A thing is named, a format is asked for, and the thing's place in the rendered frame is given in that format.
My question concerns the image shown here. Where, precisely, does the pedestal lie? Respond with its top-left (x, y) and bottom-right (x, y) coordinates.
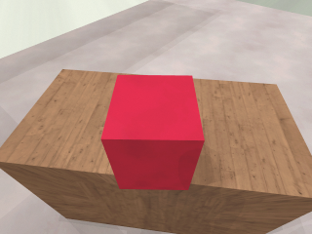
top-left (0, 69), bottom-right (312, 234)

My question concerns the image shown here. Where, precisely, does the carton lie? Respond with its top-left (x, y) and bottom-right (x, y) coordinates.
top-left (101, 75), bottom-right (205, 190)

